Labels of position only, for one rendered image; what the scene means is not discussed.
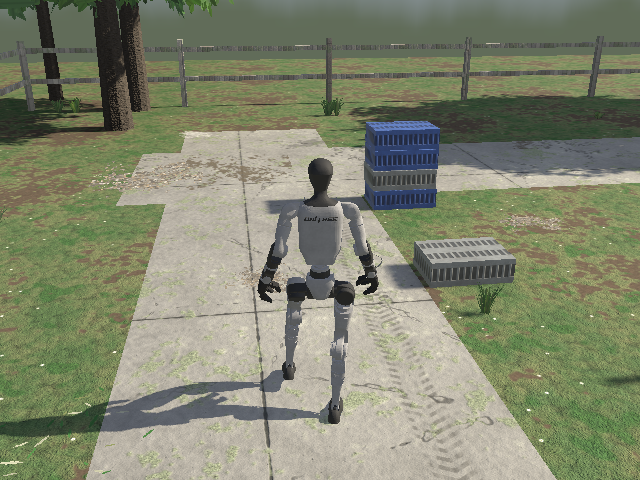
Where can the right robot upper arm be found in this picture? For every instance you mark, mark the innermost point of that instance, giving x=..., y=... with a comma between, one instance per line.
x=352, y=212

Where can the robot right foot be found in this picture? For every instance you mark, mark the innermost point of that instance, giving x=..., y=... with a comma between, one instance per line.
x=334, y=415

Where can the humanoid robot head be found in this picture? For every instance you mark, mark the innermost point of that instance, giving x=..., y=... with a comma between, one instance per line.
x=320, y=172

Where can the robot left hand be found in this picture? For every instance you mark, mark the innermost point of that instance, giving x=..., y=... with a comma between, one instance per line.
x=262, y=288

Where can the robot right hand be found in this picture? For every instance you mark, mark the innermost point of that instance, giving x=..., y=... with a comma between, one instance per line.
x=363, y=281

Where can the right robot forearm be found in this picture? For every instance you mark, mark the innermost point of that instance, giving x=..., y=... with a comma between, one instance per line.
x=368, y=263

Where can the left robot upper arm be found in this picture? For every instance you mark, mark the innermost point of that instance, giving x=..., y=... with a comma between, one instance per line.
x=288, y=212

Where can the left robot forearm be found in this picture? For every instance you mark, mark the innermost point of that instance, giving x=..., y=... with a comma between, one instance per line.
x=270, y=267

